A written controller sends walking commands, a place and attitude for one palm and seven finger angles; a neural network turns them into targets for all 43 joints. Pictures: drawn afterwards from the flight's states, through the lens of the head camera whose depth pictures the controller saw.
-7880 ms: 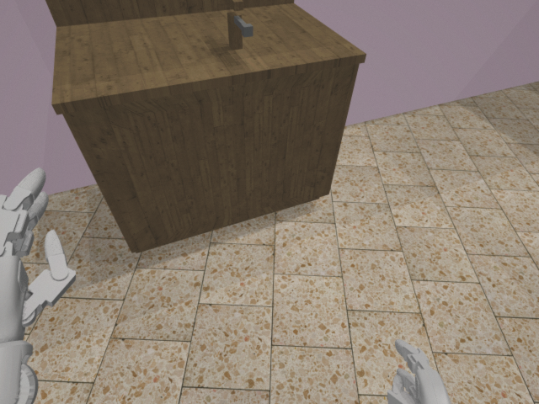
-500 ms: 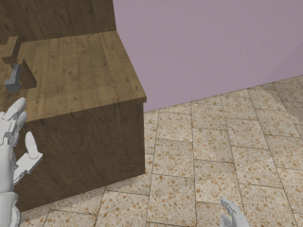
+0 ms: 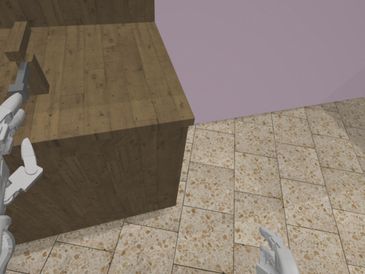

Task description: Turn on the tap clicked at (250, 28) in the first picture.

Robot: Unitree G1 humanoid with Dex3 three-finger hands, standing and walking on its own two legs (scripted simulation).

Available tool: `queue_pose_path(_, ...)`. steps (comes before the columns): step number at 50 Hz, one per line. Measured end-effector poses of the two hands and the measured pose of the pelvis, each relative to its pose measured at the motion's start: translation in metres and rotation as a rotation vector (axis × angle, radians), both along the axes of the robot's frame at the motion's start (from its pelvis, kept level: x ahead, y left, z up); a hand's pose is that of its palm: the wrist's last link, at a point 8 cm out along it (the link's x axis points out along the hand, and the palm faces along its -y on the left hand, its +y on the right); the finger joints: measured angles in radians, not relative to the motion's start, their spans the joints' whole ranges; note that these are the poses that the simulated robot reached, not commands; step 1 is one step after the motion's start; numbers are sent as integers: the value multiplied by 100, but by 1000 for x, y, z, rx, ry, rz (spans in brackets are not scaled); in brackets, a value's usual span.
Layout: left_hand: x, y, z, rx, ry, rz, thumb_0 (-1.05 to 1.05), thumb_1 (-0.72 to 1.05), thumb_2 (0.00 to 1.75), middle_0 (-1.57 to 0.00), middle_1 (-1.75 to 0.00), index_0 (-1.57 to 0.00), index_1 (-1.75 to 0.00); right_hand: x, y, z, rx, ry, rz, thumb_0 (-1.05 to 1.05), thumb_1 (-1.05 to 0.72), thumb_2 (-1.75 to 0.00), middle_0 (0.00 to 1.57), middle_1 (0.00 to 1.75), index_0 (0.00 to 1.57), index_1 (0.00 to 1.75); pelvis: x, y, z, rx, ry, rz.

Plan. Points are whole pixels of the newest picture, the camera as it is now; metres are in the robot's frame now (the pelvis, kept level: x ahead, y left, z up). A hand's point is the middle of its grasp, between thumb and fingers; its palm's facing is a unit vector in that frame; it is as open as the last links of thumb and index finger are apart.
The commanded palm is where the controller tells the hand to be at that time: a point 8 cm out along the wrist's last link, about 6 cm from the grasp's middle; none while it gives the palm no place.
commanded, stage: shuffle to correct the standing spot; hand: left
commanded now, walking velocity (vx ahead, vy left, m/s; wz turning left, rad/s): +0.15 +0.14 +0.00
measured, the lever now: (19, 92) +0.42 +0.42 +0.11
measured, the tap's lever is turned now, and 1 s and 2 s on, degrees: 0 0 0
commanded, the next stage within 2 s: come to a stop and stand still in 0.74 s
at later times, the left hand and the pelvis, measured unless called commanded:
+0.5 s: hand (37, 152) +0.25 +0.27 +0.17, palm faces +0.39 -0.86 -0.33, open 7.4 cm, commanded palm +0.19 +0.31 +0.18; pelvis +0.04 +0.03 -0.02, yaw +1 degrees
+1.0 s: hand (25, 135) +0.29 +0.31 +0.16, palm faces +0.40 -0.82 -0.41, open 7.4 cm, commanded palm +0.23 +0.34 +0.18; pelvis +0.07 +0.07 +0.00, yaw -1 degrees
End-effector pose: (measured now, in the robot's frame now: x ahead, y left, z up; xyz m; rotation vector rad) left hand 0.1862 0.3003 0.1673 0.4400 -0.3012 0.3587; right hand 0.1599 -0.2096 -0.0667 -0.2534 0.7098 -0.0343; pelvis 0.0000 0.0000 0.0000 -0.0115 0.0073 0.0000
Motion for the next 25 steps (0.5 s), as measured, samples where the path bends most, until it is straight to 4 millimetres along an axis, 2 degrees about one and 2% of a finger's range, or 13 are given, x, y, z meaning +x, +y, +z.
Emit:
queue_pose_path(6,15,-11,17,-8,-105,-64,1,89,89,-20,-30,-20,-30,36,9,9,5,-81,17,1,-91,-90,21,30,21,30,14,11,-4,-9,5,-4)
queue_pose_path(11,25,-6,8,21,-45,-86,1,89,89,-21,-30,-20,-30,51,11,10,15,-108,-23,1,-91,-90,21,30,21,30,27,17,-9,-9,8,-8)
queue_pose_path(16,31,8,-2,18,-2,-35,1,89,89,-21,-30,-21,-30,51,9,1,6,-66,-37,1,-91,-90,20,30,20,30,35,19,-13,-8,2,-3)
queue_pose_path(25,25,12,6,21,-122,-54,1,89,89,-21,-30,-21,-30,39,10,-15,-39,40,-23,1,-91,-90,20,30,20,30,36,31,-21,-16,-12,17)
